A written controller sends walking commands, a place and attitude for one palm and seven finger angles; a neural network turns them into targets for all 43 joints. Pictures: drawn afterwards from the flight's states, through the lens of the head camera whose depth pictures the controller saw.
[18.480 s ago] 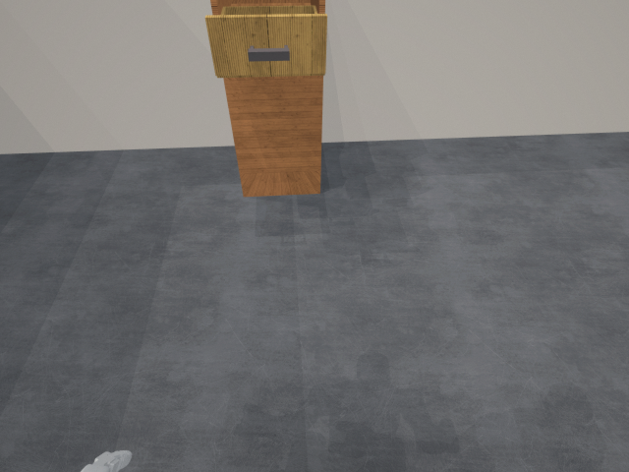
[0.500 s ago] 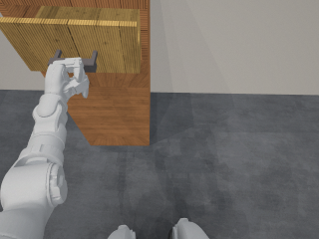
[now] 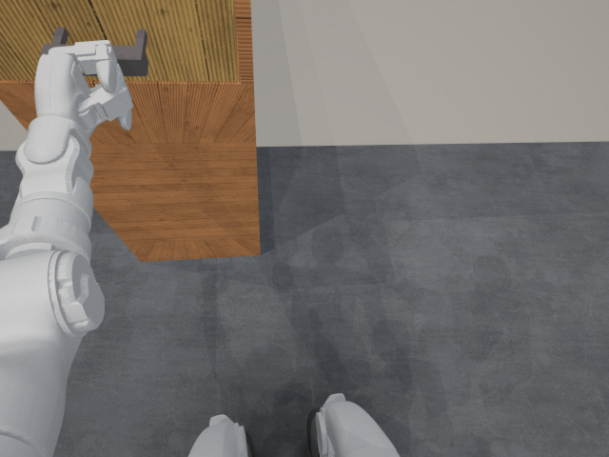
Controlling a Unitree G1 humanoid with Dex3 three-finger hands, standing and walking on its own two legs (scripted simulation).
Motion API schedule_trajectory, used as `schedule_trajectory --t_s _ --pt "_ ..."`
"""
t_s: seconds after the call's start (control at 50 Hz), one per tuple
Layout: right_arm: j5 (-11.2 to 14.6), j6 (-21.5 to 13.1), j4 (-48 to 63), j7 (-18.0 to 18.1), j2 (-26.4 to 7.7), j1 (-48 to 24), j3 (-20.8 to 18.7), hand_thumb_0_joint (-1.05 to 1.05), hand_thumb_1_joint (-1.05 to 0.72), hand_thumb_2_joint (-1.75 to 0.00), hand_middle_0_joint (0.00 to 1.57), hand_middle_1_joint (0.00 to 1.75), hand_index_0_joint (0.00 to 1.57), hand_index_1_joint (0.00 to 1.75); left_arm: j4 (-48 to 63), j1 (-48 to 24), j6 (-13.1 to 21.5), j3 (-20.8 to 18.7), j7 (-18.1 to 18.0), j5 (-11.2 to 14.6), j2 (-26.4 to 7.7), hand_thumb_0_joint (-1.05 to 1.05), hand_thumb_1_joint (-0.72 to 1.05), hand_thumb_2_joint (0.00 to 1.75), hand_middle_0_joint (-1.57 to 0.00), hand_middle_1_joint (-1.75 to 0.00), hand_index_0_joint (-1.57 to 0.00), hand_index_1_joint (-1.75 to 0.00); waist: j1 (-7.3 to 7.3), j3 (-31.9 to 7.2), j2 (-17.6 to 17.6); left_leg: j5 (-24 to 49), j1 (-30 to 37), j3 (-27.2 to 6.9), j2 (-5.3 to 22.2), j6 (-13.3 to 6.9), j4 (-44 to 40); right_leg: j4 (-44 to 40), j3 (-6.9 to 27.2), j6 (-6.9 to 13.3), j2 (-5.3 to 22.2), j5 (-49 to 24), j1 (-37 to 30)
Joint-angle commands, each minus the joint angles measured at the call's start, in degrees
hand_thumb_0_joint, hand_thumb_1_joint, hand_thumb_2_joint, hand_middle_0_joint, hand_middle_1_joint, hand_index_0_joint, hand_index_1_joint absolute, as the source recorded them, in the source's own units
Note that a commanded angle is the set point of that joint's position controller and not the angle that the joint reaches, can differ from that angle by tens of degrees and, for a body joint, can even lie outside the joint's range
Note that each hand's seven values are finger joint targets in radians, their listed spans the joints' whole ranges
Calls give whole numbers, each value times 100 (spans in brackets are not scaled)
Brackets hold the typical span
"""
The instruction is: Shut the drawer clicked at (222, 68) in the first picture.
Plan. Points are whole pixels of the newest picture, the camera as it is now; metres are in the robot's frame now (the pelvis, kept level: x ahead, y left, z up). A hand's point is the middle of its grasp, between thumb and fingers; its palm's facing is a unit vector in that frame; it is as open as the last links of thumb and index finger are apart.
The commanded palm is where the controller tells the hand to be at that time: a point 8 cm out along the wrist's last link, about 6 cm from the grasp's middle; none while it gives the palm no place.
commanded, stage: push the drawer shut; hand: left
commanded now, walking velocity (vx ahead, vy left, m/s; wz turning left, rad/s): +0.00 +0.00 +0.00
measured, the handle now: (99, 48) +0.63 +0.18 +0.10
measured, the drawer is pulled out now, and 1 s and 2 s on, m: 0.00 0.00 0.00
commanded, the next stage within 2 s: pull the fist back off the drawer in 0.32 s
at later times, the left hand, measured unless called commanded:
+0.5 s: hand (112, 90) +0.56 +0.16 +0.10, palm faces -0.04 -1.00 -0.03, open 3.1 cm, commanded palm +0.57 +0.18 +0.10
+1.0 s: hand (118, 98) +0.54 +0.15 +0.10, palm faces -0.03 -1.00 -0.02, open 3.2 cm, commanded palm +0.51 +0.19 +0.10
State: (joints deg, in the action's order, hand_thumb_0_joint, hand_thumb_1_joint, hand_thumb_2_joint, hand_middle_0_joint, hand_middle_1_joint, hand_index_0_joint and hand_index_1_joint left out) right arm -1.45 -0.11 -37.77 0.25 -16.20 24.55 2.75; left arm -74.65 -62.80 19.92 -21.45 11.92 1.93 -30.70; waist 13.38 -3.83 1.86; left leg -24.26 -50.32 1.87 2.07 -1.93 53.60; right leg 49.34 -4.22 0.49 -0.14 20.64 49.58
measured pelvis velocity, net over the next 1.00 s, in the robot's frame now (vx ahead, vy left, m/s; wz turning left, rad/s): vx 0.00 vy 0.01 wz -0.02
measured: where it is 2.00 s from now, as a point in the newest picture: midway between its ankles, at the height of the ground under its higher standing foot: outside the picture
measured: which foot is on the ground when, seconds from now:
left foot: down 0.00-1.00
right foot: down 0.00-1.00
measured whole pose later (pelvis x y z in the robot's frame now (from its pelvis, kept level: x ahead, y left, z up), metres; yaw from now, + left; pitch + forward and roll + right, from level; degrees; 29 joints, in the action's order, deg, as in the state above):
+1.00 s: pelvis +0.00 +0.01 +0.00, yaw -1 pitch +21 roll -3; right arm -1.8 1.8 -35.3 -1.4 -15.9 27.3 3.0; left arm -69.5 -58.5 18.9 -22.2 10.7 2.6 -29.6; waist 13.0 -4.9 2.4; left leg -24.6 -50.4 2.5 2.6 -2.4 53.9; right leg 48.8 -3.4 0.1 -0.8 20.1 49.7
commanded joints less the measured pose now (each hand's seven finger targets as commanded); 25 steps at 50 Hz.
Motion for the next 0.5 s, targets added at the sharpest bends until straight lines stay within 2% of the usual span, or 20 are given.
schedule_trajectory --t_s 0.0,0.02,0.04,0.08,0.1,0.14,0.2,0.22,0.24,0.3,0.34,0.4,0.42,0.44,0.48 --pt "-46 -11 191 33 -1055 1243 -364 0 -90 -90 20 30 20 30 1270 -3123 316 -330 -125 71 -1583 0 90 90 -140 -160 -140 -160 174 -2943 628 2009 1969 -499 -76 -13 -456 -494 299 41 -221 -1426 -1025" --pt "-48 13 201 33 -1065 1283 -359 0 -90 -90 20 30 20 30 1366 -3239 325 -332 -130 43 -1668 0 90 90 -140 -160 -140 -160 189 -3025 676 2124 2030 -516 -62 -5 -448 -476 297 37 -216 -1502 -1030" --pt "-38 28 197 20 -1025 1277 -376 0 -90 -90 20 30 20 30 1425 -3318 332 -167 -109 39 -1439 0 90 90 -140 -160 -140 -160 225 -3025 796 2169 2148 -531 -58 7 -443 -489 282 34 -223 -1487 -905" --pt "-58 36 108 8 -1027 1309 -385 0 -90 -90 20 30 20 30 1377 -3603 297 0 -147 54 -1193 0 90 90 -140 -160 -140 -160 375 -2789 799 2021 2191 -585 -23 8 -416 -539 242 20 -233 -1238 -576" --pt "-71 35 73 2 -1027 1353 -376 0 -90 -90 20 30 20 30 1375 -3723 291 25 -176 51 -1173 0 90 90 -140 -160 -140 -160 417 -2700 845 2051 2234 -626 -15 10 -421 -537 221 38 -245 -1211 -488" --pt "-79 37 39 8 -1078 1417 -376 0 -90 -90 20 30 20 30 1298 -3858 262 -101 -233 25 -1391 0 90 90 -140 -160 -140 -160 454 -2743 782 1929 2169 -649 -7 9 -426 -549 216 30 -255 -1083 -480" --pt "-90 14 -14 12 -1067 1434 -364 0 -90 -90 20 30 20 30 1223 -4112 241 188 -258 -13 -1084 0 90 90 -140 -160 -140 -160 600 -2607 957 1820 2260 -725 7 12 -405 -546 186 49 -251 -904 -119" --pt "-95 3 -48 14 -1090 1456 -358 0 -90 -90 20 30 20 30 1231 -4210 234 173 -271 -9 -1128 0 90 90 -140 -160 -140 -160 634 -2675 935 1736 2268 -733 12 11 -396 -558 186 35 -252 -830 -92" --pt "-95 -15 -52 22 -1103 1470 -351 0 -90 -90 20 30 20 30 1221 -4294 244 117 -283 -22 -1263 0 90 90 -140 -160 -140 -160 627 -2675 980 1673 2245 -764 15 22 -407 -541 177 42 -251 -770 -74" --pt "-121 -59 -66 25 -1112 1498 -333 0 -90 -90 20 30 20 30 1239 -4483 254 210 -312 -35 -1186 0 90 90 -140 -160 -140 -160 683 -2788 1189 1679 2398 -836 26 42 -384 -484 148 69 -248 -714 118" --pt "-114 -91 -79 23 -1111 1466 -314 0 -90 -90 20 30 20 30 1128 -4547 223 440 -325 -46 -936 0 90 90 -140 -160 -140 -160 745 -2632 1241 1415 2362 -881 44 56 -421 -491 125 64 -243 -528 319" --pt "-122 -162 -120 46 -1175 1481 -296 0 -90 -90 20 30 20 30 1019 -4593 167 466 -390 -26 -907 0 90 90 -140 -160 -140 -160 812 -2439 1215 1029 2275 -981 75 53 -501 -476 89 74 -227 -315 537" --pt "-131 -177 -109 40 -1185 1495 -295 0 -90 -90 20 30 20 30 1053 -4657 146 482 -407 -32 -876 0 90 90 -140 -160 -140 -160 833 -2544 1167 1012 2287 -957 59 40 -498 -495 100 56 -229 -306 484" --pt "-134 -188 -75 37 -1193 1500 -297 0 -90 -90 20 30 20 30 1051 -4636 145 354 -420 -54 -1067 0 90 90 -140 -160 -140 -160 768 -2616 1159 957 2193 -943 39 42 -477 -471 103 65 -223 -283 407" --pt "-148 -198 -48 29 -1182 1524 -291 0 -90 -90 20 30 20 30 1118 -4672 157 318 -429 -92 -1133 0 90 90 -140 -160 -140 -160 739 -2852 1218 1063 2235 -956 20 44 -433 -422 101 75 -221 -336 321"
